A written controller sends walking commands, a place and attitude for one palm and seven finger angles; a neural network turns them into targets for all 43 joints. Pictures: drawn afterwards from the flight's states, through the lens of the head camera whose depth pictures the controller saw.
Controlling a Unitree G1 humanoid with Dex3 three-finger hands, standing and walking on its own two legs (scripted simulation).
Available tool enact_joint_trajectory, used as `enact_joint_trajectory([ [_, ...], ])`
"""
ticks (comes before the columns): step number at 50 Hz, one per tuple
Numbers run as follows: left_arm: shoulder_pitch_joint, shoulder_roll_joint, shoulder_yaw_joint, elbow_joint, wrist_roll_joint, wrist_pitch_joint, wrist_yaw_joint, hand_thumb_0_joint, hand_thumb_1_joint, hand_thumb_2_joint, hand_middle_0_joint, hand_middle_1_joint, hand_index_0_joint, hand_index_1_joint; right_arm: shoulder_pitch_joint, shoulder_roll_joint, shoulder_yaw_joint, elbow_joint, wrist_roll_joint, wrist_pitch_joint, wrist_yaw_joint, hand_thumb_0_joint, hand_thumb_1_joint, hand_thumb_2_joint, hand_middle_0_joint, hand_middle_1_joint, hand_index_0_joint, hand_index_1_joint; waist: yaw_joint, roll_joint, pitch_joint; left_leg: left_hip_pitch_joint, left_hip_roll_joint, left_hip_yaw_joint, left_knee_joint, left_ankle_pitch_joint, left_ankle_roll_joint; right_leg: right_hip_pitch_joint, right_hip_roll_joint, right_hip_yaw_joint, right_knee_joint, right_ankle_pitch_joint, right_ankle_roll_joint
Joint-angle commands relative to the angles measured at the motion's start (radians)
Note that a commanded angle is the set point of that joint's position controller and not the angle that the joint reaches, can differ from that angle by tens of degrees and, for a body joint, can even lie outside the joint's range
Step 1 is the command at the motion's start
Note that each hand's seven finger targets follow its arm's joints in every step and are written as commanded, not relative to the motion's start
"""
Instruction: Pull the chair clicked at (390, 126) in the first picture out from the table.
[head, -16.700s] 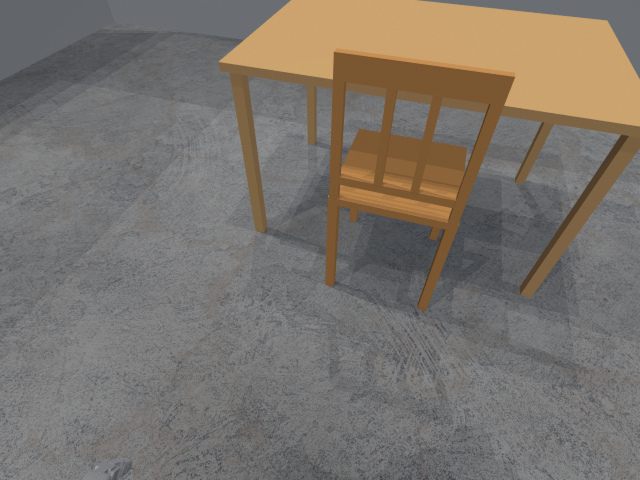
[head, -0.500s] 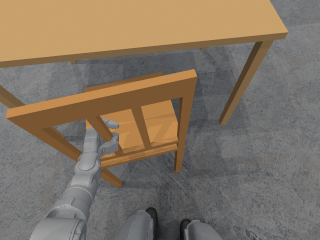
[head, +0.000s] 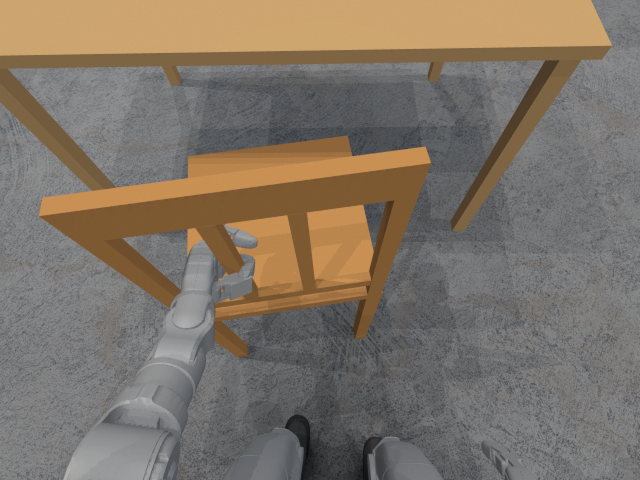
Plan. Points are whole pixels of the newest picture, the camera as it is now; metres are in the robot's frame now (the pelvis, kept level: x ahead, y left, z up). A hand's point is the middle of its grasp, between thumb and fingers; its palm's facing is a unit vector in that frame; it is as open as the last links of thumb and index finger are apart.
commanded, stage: step backward, pulling the chair out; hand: left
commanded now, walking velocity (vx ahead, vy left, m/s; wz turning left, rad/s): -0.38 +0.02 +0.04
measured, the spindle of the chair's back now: (233, 264) +0.38 +0.15 -0.09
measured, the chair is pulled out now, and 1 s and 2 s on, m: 0.21 0.44 0.68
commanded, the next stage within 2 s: stop walking, hand still on the chair in 1.28 s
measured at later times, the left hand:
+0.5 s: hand (234, 365) +0.24 +0.13 -0.07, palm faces -0.06 -0.98 -0.17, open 5.5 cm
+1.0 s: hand (201, 457) +0.14 +0.15 -0.07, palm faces -0.04 -0.98 -0.20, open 5.6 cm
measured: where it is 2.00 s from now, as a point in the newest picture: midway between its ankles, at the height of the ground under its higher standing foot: outside the picture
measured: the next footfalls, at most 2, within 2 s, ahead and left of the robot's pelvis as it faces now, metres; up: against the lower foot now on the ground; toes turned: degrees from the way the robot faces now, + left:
right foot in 0.04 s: +0.03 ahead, -0.13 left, +0.00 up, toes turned +1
left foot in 0.42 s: -0.14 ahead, +0.16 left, +0.00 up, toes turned +2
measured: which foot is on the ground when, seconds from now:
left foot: down 0.00-0.12, up 0.14-0.40, down 0.42-1.00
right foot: up 0.00-0.02, down 0.04-0.46, up 0.48-0.62, down 0.64-0.88, up 0.90-1.00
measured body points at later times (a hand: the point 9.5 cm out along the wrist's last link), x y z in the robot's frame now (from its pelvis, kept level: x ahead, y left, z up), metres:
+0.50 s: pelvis -0.14 +0.01 +0.00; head +0.01 +0.01 +0.42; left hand +0.24 +0.18 -0.06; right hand -0.02 -0.27 -0.14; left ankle -0.19 +0.15 -0.74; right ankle -0.03 -0.13 -0.73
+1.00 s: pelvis -0.25 +0.03 -0.01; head -0.10 +0.02 +0.42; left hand +0.13 +0.21 -0.06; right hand -0.13 -0.23 -0.15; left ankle -0.18 +0.17 -0.74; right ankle -0.21 -0.08 -0.72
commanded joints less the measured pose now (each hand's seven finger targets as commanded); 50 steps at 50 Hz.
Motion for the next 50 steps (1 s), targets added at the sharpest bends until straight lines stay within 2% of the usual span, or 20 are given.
enact_joint_trajectory([
  [1, -0.336, 0.197, 0.003, -0.16, 0.063, -0.053, 0.011, 0.0, 0.9, 0.9, -0.5, -1.45, -0.5, -1.45, 0.103, -0.173, -0.058, -0.033, 0.001, -0.032, -0.01, 0.0, -0.9, -0.9, 0.2, 0.3, 0.2, 0.3, -0.025, 0.179, -0.51, 0.424, 0.271, -0.183, 0.057, 0.682, 0.075, 0.024, -0.034, 0.024, -0.127, 0.115, -0.009],
  [4, -0.345, 0.245, 0.031, -0.146, 0.061, -0.055, 0.013, 0.0, 0.9, 0.9, -0.5, -1.45, -0.5, -1.45, 0.064, -0.169, -0.059, -0.031, 0.013, -0.029, -0.023, 0.0, -0.9, -0.9, 0.2, 0.3, 0.2, 0.3, -0.015, 0.121, -0.514, 0.241, 0.201, -0.109, 0.093, 0.418, 0.028, 0.139, -0.08, 0.028, -0.181, 0.386, -0.01],
  [6, -0.318, 0.311, 0.08, -0.132, 0.043, -0.047, 0.02, 0.0, 0.9, 0.9, -0.5, -1.45, -0.5, -1.45, 0.082, -0.163, -0.075, -0.044, 0.032, -0.023, -0.032, 0.0, -0.9, -0.9, 0.2, 0.3, 0.2, 0.3, -0.026, -0.147, -0.566, 0.113, 0.092, -0.005, 0.231, 0.077, -0.03, 0.262, -0.22, 0.136, -0.19, 0.719, -0.02],
  [7, -0.329, 0.328, 0.093, -0.141, 0.042, -0.043, 0.02, 0.0, 0.9, 0.9, -0.5, -1.45, -0.5, -1.45, 0.029, -0.161, -0.069, -0.068, 0.035, -0.018, -0.037, 0.0, -0.9, -0.9, 0.2, 0.3, 0.2, 0.3, -0.012, -0.193, -0.527, 0.019, 0.04, -0.001, 0.348, -0.224, -0.048, 0.264, -0.296, 0.181, -0.196, 0.83, -0.031],
  [10, -0.28, 0.293, 0.076, -0.141, 0.035, -0.007, 0.016, 0.0, 0.9, 0.9, -0.5, -1.45, -0.5, -1.45, -0.054, -0.162, -0.052, -0.074, 0.032, -0.01, -0.04, 0.0, -0.9, -0.9, 0.2, 0.3, 0.2, 0.3, 0.019, -0.062, -0.497, -0.052, 0.053, -0.087, 0.453, -0.317, -0.051, 0.236, -0.366, 0.197, -0.179, 0.681, -0.093],
  [12, -0.244, 0.262, 0.061, -0.145, 0.019, 0.018, 0.019, 0.0, 0.9, 0.9, -0.5, -1.45, -0.5, -1.45, -0.024, -0.156, -0.042, -0.065, 0.04, -0.009, -0.041, 0.0, -0.9, -0.9, 0.2, 0.3, 0.2, 0.3, 0.01, -0.059, -0.533, -0.054, 0.072, -0.109, 0.355, -0.297, -0.057, 0.323, -0.368, 0.182, -0.127, 0.705, -0.129],
  [19, -0.251, 0.187, -0.018, -0.233, 0.003, 0.079, 0.015, 0.0, 0.9, 0.9, -0.5, -1.45, -0.5, -1.45, 0.062, -0.181, -0.056, -0.076, 0.042, 0.029, -0.066, 0.0, -0.9, -0.9, 0.2, 0.3, 0.2, 0.3, -0.03, -0.223, -0.548, 0.106, 0.088, 0.003, -0.018, -0.156, -0.046, 0.347, -0.294, 0.093, -0.132, 0.64, -0.041],
  [21, -0.253, 0.156, -0.039, -0.271, 0.001, 0.072, 0.004, 0.0, 0.9, 0.9, -0.5, -1.45, -0.5, -1.45, 0.065, -0.201, -0.068, -0.09, 0.035, 0.035, -0.075, 0.0, -0.9, -0.9, 0.2, 0.3, 0.2, 0.3, -0.025, -0.109, -0.538, 0.221, 0.163, -0.017, -0.158, 0.154, -0.013, 0.262, -0.167, -0.007, -0.077, 0.47, 0.026],
  [24, -0.332, 0.106, -0.074, -0.374, 0.027, 0.022, -0.011, 0.0, 0.9, 0.9, -0.5, -1.45, -0.5, -1.45, 0.041, -0.168, -0.071, -0.123, 0.002, 0.031, -0.046, 0.0, -0.9, -0.9, 0.2, 0.3, 0.2, 0.3, -0.032, 0.291, -0.537, 0.278, 0.271, -0.085, -0.104, 0.477, 0.049, 0.104, -0.053, -0.05, 0.16, 0.189, 0.033],
  [25, -0.336, 0.119, -0.05, -0.383, 0.027, 0.016, -0.01, 0.0, 0.9, 0.9, -0.5, -1.45, -0.5, -1.45, 0.05, -0.16, -0.078, -0.117, -0.01, 0.034, -0.033, 0.0, -0.9, -0.9, 0.2, 0.3, 0.2, 0.3, -0.029, 0.332, -0.541, 0.322, 0.32, -0.135, -0.11, 0.535, 0.094, 0.018, -0.016, -0.031, 0.266, -0.069, 0.035],
  [27, -0.33, 0.103, -0.038, -0.316, 0.033, 0.01, -0.001, 0.0, 0.9, 0.9, -0.5, -1.45, -0.5, -1.45, 0.052, -0.152, -0.077, -0.101, -0.01, 0.021, -0.018, 0.0, -0.9, -0.9, 0.2, 0.3, 0.2, 0.3, -0.017, 0.19, -0.441, 0.392, 0.354, -0.128, -0.028, 0.75, 0.122, -0.101, -0.01, 0.006, 0.277, -0.16, 0.003],
  [29, -0.362, 0.1, -0.047, -0.247, 0.053, 0.004, 0.0, 0.0, 0.9, 0.9, -0.5, -1.45, -0.5, -1.45, 0.116, -0.158, -0.085, -0.058, 0.003, 0.004, -0.001, 0.0, -0.9, -0.9, 0.2, 0.3, 0.2, 0.3, -0.021, 0.071, -0.483, 0.607, 0.306, -0.056, 0.142, 0.909, 0.041, -0.082, -0.027, -0.042, -0.071, 0.03, -0.008],
  [31, -0.389, 0.13, -0.037, -0.199, 0.066, -0.012, -0.007, 0.0, 0.9, 0.9, -0.5, -1.45, -0.5, -1.45, 0.154, -0.16, -0.078, -0.024, 0.009, -0.011, -0.002, 0.0, -0.9, -0.9, 0.2, 0.3, 0.2, 0.3, -0.027, -0.001, -0.537, 0.501, 0.24, 0.005, 0.26, 0.794, -0.018, 0.149, -0.036, -0.047, -0.26, 0.486, -0.017],
  [33, -0.444, 0.177, -0.027, -0.173, 0.06, -0.03, -0.018, 0.0, 0.9, 0.9, -0.5, -1.45, -0.5, -1.45, 0.081, -0.132, -0.053, -0.045, 0.017, -0.006, -0.027, 0.0, -0.9, -0.9, 0.2, 0.3, 0.2, 0.3, -0.015, -0.167, -0.473, 0.023, 0.108, 0.058, 0.407, -0.123, -0.077, 0.438, -0.279, 0.173, -0.175, 1.169, -0.129],
  [35, -0.352, 0.229, 0.043, -0.106, 0.048, -0.007, -0.011, 0.0, 0.9, 0.9, -0.5, -1.45, -0.5, -1.45, 0.039, -0.161, -0.06, -0.033, 0.026, -0.019, -0.042, 0.0, -0.9, -0.9, 0.2, 0.3, 0.2, 0.3, 0.029, -0.242, -0.471, -0.098, 0.088, -0.023, 0.432, -0.395, -0.064, 0.466, -0.352, 0.191, -0.122, 1.293, -0.116],
  [41, -0.277, 0.231, 0.046, -0.178, 0.028, -0.021, 0.009, 0.0, 0.9, 0.9, -0.5, -1.45, -0.5, -1.45, 0.012, -0.146, -0.037, -0.047, 0.029, -0.012, -0.057, 0.0, -0.9, -0.9, 0.2, 0.3, 0.2, 0.3, 0.001, -0.043, -0.581, 0.158, 0.118, 0.018, 0.029, 0.064, -0.055, 0.343, -0.283, 0.103, -0.025, 0.85, -0.09],
  [43, -0.288, 0.199, 0.024, -0.249, 0.028, -0.02, 0.006, 0.0, 0.9, 0.9, -0.5, -1.45, -0.5, -1.45, 0.02, -0.183, -0.06, -0.083, 0.02, -0.008, -0.051, 0.0, -0.9, -0.9, 0.2, 0.3, 0.2, 0.3, -0.012, 0.048, -0.547, 0.276, 0.287, -0.148, -0.043, 0.576, 0.048, 0.161, -0.106, -0.009, 0.039, 0.432, 0.018],
  [45, -0.249, 0.16, 0.022, -0.212, 0.03, -0.025, -0.002, 0.0, 0.9, 0.9, -0.5, -1.45, -0.5, -1.45, 0.062, -0.187, -0.073, -0.087, 0.02, 0.01, -0.014, 0.0, -0.9, -0.9, 0.2, 0.3, 0.2, 0.3, -0.027, 0.076, -0.453, 0.285, 0.366, -0.193, -0.093, 0.51, 0.134, 0.015, 0.01, -0.014, 0.152, -0.157, 0.024],
  [48, -0.275, 0.142, -0.007, -0.309, 0.042, -0.015, -0.01, 0.0, 0.9, 0.9, -0.5, -1.45, -0.5, -1.45, 0.03, -0.15, -0.065, -0.103, -0.01, -0.013, 0.003, 0.0, -0.9, -0.9, 0.2, 0.3, 0.2, 0.3, -0.013, 0.299, -0.474, 0.309, 0.383, -0.202, -0.077, 0.524, 0.165, -0.013, -0.009, 0.019, 0.276, -0.2, 0.001],
  [50, -0.232, 0.176, 0.037, -0.28, 0.049, -0.021, -0.009, 0.0, 0.9, 0.9, -0.5, -1.45, -0.5, -1.45, 0.082, -0.162, -0.083, -0.088, -0.003, -0.023, 0.008, 0.0, -0.9, -0.9, 0.2, 0.3, 0.2, 0.3, -0.023, 0.201, -0.527, 0.411, 0.371, -0.16, -0.01, 0.588, 0.142, 0.006, -0.005, 0.009, 0.162, -0.145, 0.011],
])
